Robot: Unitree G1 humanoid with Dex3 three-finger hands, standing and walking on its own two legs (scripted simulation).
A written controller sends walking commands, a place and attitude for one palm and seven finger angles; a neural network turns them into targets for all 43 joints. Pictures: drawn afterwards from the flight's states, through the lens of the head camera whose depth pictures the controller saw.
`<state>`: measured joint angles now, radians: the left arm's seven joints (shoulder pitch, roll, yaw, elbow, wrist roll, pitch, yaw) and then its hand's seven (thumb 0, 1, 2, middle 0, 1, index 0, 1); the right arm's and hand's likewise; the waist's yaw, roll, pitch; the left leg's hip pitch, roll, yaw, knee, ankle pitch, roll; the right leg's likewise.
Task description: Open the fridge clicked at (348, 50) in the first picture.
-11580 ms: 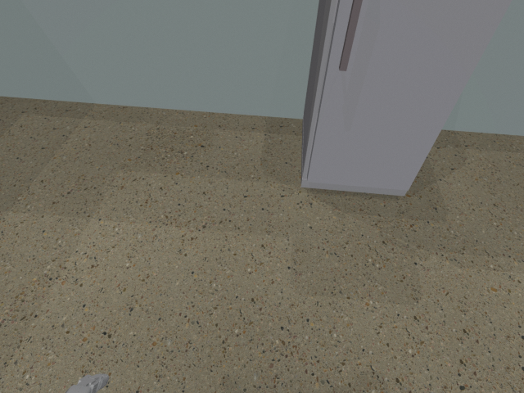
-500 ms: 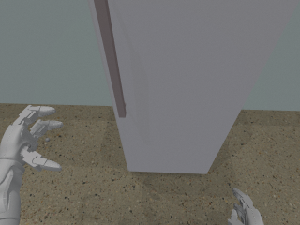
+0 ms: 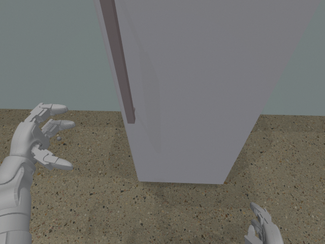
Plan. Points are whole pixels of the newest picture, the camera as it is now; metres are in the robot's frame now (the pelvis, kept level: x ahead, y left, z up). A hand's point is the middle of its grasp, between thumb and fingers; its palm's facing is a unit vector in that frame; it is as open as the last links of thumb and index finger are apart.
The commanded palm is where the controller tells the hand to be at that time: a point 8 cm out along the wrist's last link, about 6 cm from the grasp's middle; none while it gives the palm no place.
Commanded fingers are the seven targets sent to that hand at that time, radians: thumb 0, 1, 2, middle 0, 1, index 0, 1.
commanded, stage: move the hooked fingers beside the handle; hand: left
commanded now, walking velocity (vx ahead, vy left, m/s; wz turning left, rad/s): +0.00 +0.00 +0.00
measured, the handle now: (122, 64) +0.53 +0.16 +0.17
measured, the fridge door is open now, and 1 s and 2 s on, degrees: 0 0 0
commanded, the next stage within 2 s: none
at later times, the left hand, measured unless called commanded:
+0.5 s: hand (74, 119) +0.37 +0.25 +0.11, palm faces +0.02 -1.00 -0.01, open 14.0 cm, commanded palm +0.34 +0.30 +0.11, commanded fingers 0.00 -0.50 0.30 -0.30 -1.20 -0.30 -1.20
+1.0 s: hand (89, 105) +0.43 +0.24 +0.11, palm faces +0.02 -1.00 +0.01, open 14.0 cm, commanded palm +0.40 +0.29 +0.10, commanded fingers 0.00 -0.50 0.30 -0.30 -1.20 -0.30 -1.20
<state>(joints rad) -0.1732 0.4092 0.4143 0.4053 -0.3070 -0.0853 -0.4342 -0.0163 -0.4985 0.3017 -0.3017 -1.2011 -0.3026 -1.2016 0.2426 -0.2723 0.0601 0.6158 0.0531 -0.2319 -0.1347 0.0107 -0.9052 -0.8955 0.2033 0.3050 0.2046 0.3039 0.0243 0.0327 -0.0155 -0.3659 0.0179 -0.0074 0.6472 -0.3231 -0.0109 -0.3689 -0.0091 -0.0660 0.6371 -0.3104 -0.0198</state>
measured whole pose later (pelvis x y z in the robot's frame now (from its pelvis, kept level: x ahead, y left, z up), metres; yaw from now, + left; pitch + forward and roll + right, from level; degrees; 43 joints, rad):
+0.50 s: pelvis +0.00 +0.01 +0.00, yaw -1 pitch +5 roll +0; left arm -0.37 0.41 0.38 0.58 -0.27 -0.13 -0.39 -0.02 -0.50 0.30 -0.30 -1.20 -0.30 -1.20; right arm 0.29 -0.27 0.05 0.62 0.05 -0.18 -0.11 0.01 -0.91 -0.90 0.20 0.30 0.20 0.30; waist -0.01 0.02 -0.03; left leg -0.43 0.01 0.01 0.67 -0.34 0.00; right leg -0.43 -0.02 -0.05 0.65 -0.31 -0.01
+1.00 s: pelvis +0.01 +0.01 -0.01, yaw -1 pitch +8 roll -1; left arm -0.58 0.42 0.37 0.81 -0.21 -0.18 -0.33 -0.02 -0.50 0.30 -0.30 -1.20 -0.30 -1.20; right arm 0.33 -0.28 0.04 0.64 0.04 -0.11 -0.08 0.01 -0.91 -0.90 0.20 0.30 0.20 0.30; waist -0.05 0.02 -0.05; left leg -0.50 0.01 0.01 0.71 -0.35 0.01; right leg -0.51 -0.01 -0.04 0.68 -0.32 0.00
